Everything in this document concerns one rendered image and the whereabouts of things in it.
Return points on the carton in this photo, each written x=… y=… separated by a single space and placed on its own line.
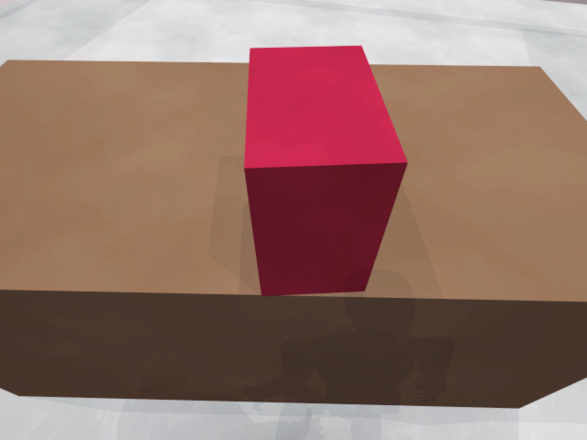
x=323 y=166

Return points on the pedestal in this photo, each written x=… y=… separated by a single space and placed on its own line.
x=128 y=267

